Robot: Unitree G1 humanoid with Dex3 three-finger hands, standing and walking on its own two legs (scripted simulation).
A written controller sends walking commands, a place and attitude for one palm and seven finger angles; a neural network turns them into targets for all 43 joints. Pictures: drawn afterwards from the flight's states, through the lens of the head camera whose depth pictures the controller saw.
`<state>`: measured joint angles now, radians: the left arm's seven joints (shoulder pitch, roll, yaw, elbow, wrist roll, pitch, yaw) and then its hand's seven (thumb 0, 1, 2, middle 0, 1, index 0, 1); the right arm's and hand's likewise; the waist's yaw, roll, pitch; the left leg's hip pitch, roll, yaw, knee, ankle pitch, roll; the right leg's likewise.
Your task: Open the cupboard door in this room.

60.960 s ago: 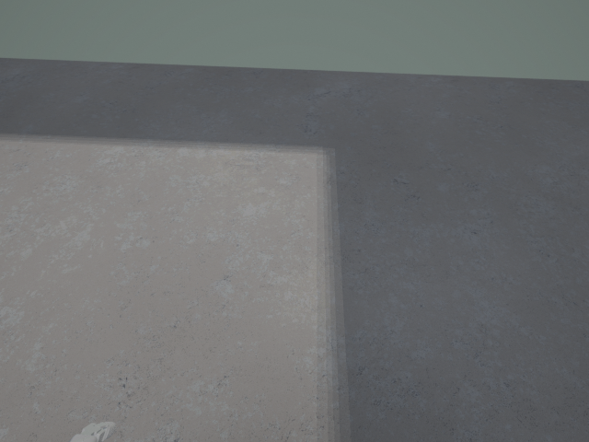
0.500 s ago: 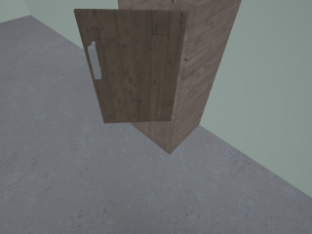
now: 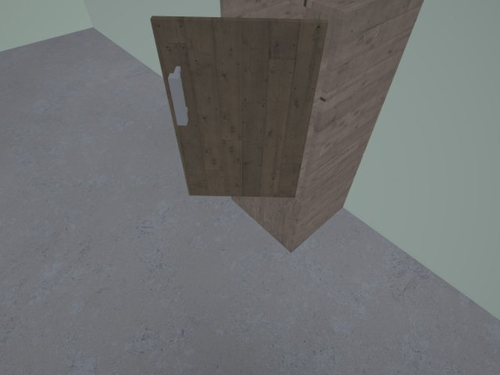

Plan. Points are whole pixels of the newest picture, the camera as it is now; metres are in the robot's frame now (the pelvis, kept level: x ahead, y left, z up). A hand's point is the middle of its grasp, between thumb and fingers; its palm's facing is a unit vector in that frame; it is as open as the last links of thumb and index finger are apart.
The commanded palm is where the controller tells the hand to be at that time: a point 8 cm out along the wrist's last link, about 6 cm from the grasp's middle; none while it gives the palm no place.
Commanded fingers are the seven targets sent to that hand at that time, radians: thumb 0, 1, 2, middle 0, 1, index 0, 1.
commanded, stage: raise the hand with hooked fingers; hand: left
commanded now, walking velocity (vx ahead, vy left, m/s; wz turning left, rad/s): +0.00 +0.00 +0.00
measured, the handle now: (180, 96) +0.72 +0.23 +0.06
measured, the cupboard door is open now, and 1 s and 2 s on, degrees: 47 47 47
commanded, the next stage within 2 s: move the hooked fingers beside the handle in 1.98 s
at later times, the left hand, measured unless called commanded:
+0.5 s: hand (127, 351) +0.16 +0.20 -0.02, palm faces +0.13 -0.99 -0.08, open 9.8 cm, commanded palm +0.15 +0.25 -0.01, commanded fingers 0.00 0.15 0.58 -0.25 -0.78 -0.25 -0.78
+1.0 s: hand (104, 299) +0.22 +0.24 +0.02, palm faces +0.06 -1.00 -0.04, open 12.7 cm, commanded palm +0.19 +0.29 +0.03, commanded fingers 0.00 -0.43 0.33 -0.29 -1.15 -0.29 -1.15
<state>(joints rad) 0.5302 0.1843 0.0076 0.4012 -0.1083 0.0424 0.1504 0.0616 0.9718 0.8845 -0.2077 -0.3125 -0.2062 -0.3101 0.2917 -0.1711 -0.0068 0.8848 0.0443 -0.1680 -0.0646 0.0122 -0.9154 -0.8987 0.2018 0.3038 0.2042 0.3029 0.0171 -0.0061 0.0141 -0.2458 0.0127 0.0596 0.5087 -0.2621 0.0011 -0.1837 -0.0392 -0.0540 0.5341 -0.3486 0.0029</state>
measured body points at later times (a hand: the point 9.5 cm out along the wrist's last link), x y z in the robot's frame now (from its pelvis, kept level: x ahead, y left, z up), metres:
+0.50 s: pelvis -0.05 -0.02 -0.08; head +0.00 -0.01 +0.37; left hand +0.14 +0.25 -0.01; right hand +0.15 -0.25 -0.15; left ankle +0.00 +0.12 -0.73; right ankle -0.04 -0.12 -0.73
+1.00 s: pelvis -0.03 +0.01 -0.05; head +0.01 +0.02 +0.40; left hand +0.21 +0.30 +0.02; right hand +0.13 -0.25 -0.12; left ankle +0.00 +0.12 -0.73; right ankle -0.04 -0.12 -0.73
